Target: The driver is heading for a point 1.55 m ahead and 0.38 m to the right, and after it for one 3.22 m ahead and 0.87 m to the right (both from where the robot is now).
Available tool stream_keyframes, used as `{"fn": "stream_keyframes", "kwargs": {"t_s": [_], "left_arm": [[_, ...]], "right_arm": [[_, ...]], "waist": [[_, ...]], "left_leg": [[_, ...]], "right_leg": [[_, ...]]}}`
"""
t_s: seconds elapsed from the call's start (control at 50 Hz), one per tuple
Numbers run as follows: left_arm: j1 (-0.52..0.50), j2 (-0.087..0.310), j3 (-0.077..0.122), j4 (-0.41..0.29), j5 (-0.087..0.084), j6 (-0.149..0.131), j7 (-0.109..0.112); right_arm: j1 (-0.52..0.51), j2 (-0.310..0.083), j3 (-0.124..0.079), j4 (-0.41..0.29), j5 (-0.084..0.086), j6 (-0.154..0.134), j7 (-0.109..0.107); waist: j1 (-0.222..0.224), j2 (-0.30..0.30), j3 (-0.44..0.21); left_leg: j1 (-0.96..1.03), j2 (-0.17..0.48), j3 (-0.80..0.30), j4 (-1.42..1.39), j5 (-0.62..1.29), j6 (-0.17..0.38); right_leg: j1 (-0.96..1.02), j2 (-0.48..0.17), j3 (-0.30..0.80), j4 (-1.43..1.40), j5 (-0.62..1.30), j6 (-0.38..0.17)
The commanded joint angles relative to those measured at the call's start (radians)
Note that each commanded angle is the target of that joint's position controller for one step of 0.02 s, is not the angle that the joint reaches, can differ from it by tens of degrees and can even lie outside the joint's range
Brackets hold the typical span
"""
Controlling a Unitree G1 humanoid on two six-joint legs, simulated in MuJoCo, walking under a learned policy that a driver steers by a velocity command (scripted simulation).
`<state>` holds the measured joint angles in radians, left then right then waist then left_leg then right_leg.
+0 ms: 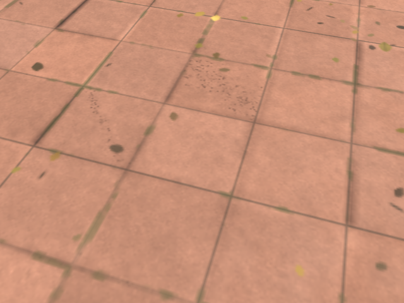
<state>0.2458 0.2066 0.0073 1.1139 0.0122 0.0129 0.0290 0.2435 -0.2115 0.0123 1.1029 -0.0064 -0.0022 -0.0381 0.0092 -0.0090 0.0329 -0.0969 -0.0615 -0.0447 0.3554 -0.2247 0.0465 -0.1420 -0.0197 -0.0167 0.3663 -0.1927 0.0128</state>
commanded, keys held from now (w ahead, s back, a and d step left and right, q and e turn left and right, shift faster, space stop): no key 0.92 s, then w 0.08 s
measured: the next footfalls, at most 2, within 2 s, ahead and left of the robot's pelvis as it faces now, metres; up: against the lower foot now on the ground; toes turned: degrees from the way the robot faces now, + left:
left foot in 1.64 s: +0.43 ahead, +0.02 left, +0.00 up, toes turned +4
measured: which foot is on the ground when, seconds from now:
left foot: down 0.00-1.00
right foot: down 0.00-1.00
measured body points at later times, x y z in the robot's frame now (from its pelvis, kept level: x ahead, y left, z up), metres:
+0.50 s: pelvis +0.00 -0.01 +0.00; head +0.01 +0.00 +0.45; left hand -0.01 +0.22 -0.16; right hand -0.01 -0.23 -0.16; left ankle -0.02 +0.09 -0.75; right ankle +0.00 -0.13 -0.75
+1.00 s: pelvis +0.01 -0.01 +0.00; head +0.01 -0.01 +0.45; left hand -0.02 +0.21 -0.17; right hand -0.02 -0.23 -0.17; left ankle -0.02 +0.09 -0.75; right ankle +0.00 -0.13 -0.75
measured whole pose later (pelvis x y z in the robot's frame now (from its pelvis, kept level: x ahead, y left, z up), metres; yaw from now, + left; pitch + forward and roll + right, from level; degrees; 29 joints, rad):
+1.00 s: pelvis +0.01 -0.01 +0.00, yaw +0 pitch -1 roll +0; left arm 0.31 0.14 0.00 1.17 0.01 0.01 0.04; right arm 0.33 -0.14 0.01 1.15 -0.01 0.00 -0.05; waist 0.00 0.00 0.02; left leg -0.12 -0.04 -0.04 0.42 -0.28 0.03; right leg -0.17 0.00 -0.01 0.44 -0.25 -0.01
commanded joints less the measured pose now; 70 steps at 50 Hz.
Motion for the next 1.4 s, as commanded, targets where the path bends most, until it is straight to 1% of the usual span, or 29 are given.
{"fn": "stream_keyframes", "kwargs": {"t_s": [0.02,0.18,0.38,0.92,0.94,0.96,0.98,1.0,1.02,1.04,1.06,1.08,1.1,1.12,1.14,1.16,1.18,1.2,1.22,1.24,1.26,1.28,1.3,1.32,1.34,1.38,1.4], "left_arm": [[0.042,0.087,0.010,-0.003,0.000,-0.006,0.004],[0.059,0.066,0.003,0.024,-0.001,-0.007,0.008],[0.081,0.045,-0.001,0.043,-0.001,-0.009,0.013],[0.129,0.009,-0.001,0.055,-0.002,-0.013,0.018],[0.136,0.003,-0.003,0.057,0.000,-0.012,0.017],[0.135,0.009,0.001,0.055,0.001,-0.011,0.016],[0.135,0.021,0.008,0.049,0.003,-0.007,0.014],[0.132,0.025,0.012,0.039,0.005,-0.004,0.011],[0.124,0.023,0.014,0.026,0.009,-0.002,0.006],[0.110,0.010,0.013,0.010,0.012,-0.005,0.002],[0.089,-0.009,0.009,-0.009,0.015,-0.013,-0.003],[0.064,-0.031,0.005,-0.030,0.022,-0.024,-0.009],[0.041,-0.034,0.004,-0.051,0.029,-0.037,-0.014],[0.015,-0.014,0.009,-0.072,0.029,-0.050,-0.019],[0.015,-0.004,0.014,-0.085,0.023,-0.062,-0.026],[0.049,-0.009,0.016,-0.087,0.017,-0.072,-0.031],[0.122,-0.018,0.018,-0.068,0.008,-0.082,-0.034],[0.244,-0.021,0.024,-0.024,-0.001,-0.088,-0.031],[0.374,0.041,0.044,0.008,0.004,-0.096,-0.021],[0.511,0.160,0.080,0.042,0.002,-0.092,-0.019],[0.476,0.120,0.072,0.042,0.004,-0.081,-0.017],[0.387,0.082,0.061,0.008,0.010,-0.082,-0.020],[0.318,0.067,0.055,-0.017,0.014,-0.088,-0.021],[0.284,0.053,0.048,-0.030,0.013,-0.095,-0.020],[0.274,0.035,0.039,-0.029,0.010,-0.102,-0.018],[0.321,0.023,0.029,-0.007,0.005,-0.112,-0.014],[0.344,0.020,0.025,0.003,0.003,-0.115,-0.013]], "right_arm": [[0.032,-0.096,-0.012,-0.011,0.000,-0.008,-0.004],[0.067,-0.072,-0.007,0.017,-0.001,-0.008,-0.006],[0.095,-0.046,-0.006,0.036,-0.001,-0.008,-0.009],[0.148,-0.004,-0.008,0.051,-0.002,-0.010,-0.013],[0.157,0.002,-0.007,0.053,-0.003,-0.009,-0.013],[0.159,-0.007,-0.011,0.052,-0.005,-0.007,-0.012],[0.161,-0.025,-0.020,0.048,-0.005,-0.003,-0.011],[0.163,-0.039,-0.028,0.041,-0.007,0.002,-0.009],[0.172,-0.042,-0.033,0.032,-0.010,0.006,-0.005],[0.192,-0.043,-0.036,0.029,-0.009,0.005,-0.003],[0.225,-0.049,-0.041,0.032,-0.008,0.002,-0.003],[0.267,-0.068,-0.051,0.041,-0.008,-0.003,-0.004],[0.281,-0.089,-0.061,0.044,-0.010,-0.007,-0.003],[0.277,-0.092,-0.067,0.039,-0.012,-0.012,0.000],[0.260,-0.096,-0.071,0.031,-0.014,-0.017,0.002],[0.229,-0.101,-0.074,0.021,-0.013,-0.023,0.004],[0.178,-0.091,-0.074,0.005,-0.005,-0.027,0.006],[0.116,-0.073,-0.072,-0.017,0.000,-0.033,0.008],[0.048,-0.027,-0.059,-0.056,0.001,-0.047,0.013],[0.031,0.026,-0.046,-0.099,-0.006,-0.062,0.024],[0.021,-0.050,-0.062,-0.102,-0.041,-0.066,0.030],[0.028,-0.026,-0.060,-0.095,-0.043,-0.071,0.039],[0.037,-0.001,-0.054,-0.087,-0.031,-0.079,0.048],[0.029,-0.002,-0.057,-0.089,-0.028,-0.081,0.056],[0.024,-0.010,-0.061,-0.092,-0.030,-0.075,0.062],[0.009,-0.014,-0.066,-0.101,-0.029,-0.061,0.066],[-0.017,-0.010,-0.066,-0.113,-0.029,-0.055,0.067]], "waist": [[0.002,0.013,0.025],[-0.001,0.008,0.032],[-0.003,0.007,0.037],[-0.004,0.010,0.051],[-0.004,0.011,0.030],[-0.005,0.014,0.040],[-0.006,0.024,0.052],[-0.007,0.037,0.078],[-0.014,0.041,0.124],[-0.026,0.057,0.162],[-0.042,0.090,0.180],[-0.058,0.145,0.177],[-0.064,0.174,0.179],[-0.066,0.160,0.178],[-0.052,0.145,0.169],[-0.023,0.146,0.168],[0.024,0.132,0.164],[0.081,0.094,0.147],[0.142,-0.057,0.122],[0.169,-0.303,0.072],[0.116,-0.165,0.118],[0.071,-0.057,0.148],[0.039,-0.021,0.143],[0.021,-0.016,0.135],[0.010,-0.032,0.123],[0.003,-0.063,0.093],[0.004,-0.069,0.086]], "left_leg": [[-0.090,0.129,-0.111,-0.078,0.123,0.019],[-0.087,0.126,-0.102,-0.065,0.136,0.017],[-0.085,0.125,-0.094,-0.052,0.145,0.014],[-0.091,0.126,-0.084,-0.036,0.142,0.008],[-0.084,0.119,-0.082,-0.047,0.061,0.010],[-0.097,0.105,-0.081,-0.049,-0.045,0.017],[-0.120,0.092,-0.085,-0.040,-0.194,0.035],[-0.154,0.088,-0.101,-0.036,-0.360,0.056],[-0.187,0.099,-0.131,-0.044,-0.480,0.077],[-0.193,0.125,-0.181,-0.059,-0.552,0.099],[-0.160,0.168,-0.254,-0.093,-0.591,0.126],[-0.102,0.233,-0.352,-0.149,-0.614,0.161],[-0.068,0.295,-0.426,-0.187,-0.596,0.195],[-0.076,0.321,-0.452,-0.203,-0.553,0.212],[-0.088,0.321,-0.438,-0.198,-0.508,0.213],[-0.124,0.309,-0.403,-0.171,-0.466,0.204],[-0.204,0.269,-0.334,-0.128,-0.410,0.176],[-0.328,0.204,-0.248,-0.049,-0.341,0.137],[-0.474,0.103,-0.104,0.175,-0.247,0.087],[-0.630,-0.014,0.078,0.497,-0.252,0.042],[-0.683,0.041,0.052,0.675,-0.285,0.049],[-0.682,0.082,0.027,0.745,-0.206,0.053],[-0.657,0.107,0.021,0.761,-0.126,0.049],[-0.642,0.122,0.028,0.748,-0.076,0.043],[-0.630,0.128,0.043,0.730,-0.044,0.032],[-0.634,0.111,0.085,0.717,-0.014,0.020],[-0.643,0.104,0.103,0.704,-0.002,0.015]], "right_leg": [[0.029,-0.076,0.075,-0.035,0.093,-0.030],[0.014,-0.075,0.076,-0.030,0.094,-0.032],[0.003,-0.074,0.078,-0.025,0.097,-0.036],[-0.007,-0.070,0.082,-0.019,0.100,-0.044],[0.000,-0.061,0.078,-0.026,0.030,-0.045],[-0.010,-0.045,0.071,-0.018,-0.065,-0.050],[-0.031,-0.020,0.056,0.012,-0.197,-0.061],[-0.073,-0.001,0.050,0.041,-0.336,-0.076],[-0.134,0.005,0.057,0.063,-0.426,-0.088],[-0.195,0.013,0.058,0.099,-0.455,-0.093],[-0.259,0.028,0.039,0.159,-0.420,-0.091],[-0.316,0.047,-0.009,0.247,-0.328,-0.084],[-0.353,0.040,-0.044,0.303,-0.253,-0.082],[-0.356,0.020,-0.035,0.329,-0.235,-0.085],[-0.334,0.013,-0.031,0.320,-0.247,-0.090],[-0.269,0.009,-0.034,0.257,-0.245,-0.098],[-0.128,0.025,-0.047,0.156,-0.202,-0.104],[0.082,0.045,-0.037,0.066,-0.156,-0.106],[0.254,-0.081,0.172,-0.070,-0.251,-0.130],[0.375,-0.296,0.554,-0.216,-0.389,-0.210],[0.310,-0.351,0.603,-0.202,-0.341,-0.229],[0.243,-0.326,0.526,-0.197,-0.260,-0.224],[0.203,-0.289,0.442,-0.209,-0.175,-0.214],[0.185,-0.257,0.370,-0.224,-0.107,-0.205],[0.186,-0.224,0.302,-0.229,-0.005,-0.191],[0.221,-0.190,0.202,-0.198,0.274,-0.179],[0.229,-0.180,0.165,-0.186,0.381,-0.176]]}}
Keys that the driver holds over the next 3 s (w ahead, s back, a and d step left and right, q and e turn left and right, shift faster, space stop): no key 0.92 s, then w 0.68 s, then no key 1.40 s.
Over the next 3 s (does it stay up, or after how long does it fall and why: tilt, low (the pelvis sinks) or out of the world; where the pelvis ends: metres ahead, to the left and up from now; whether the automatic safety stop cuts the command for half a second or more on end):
stays up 0.44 -0.07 0.00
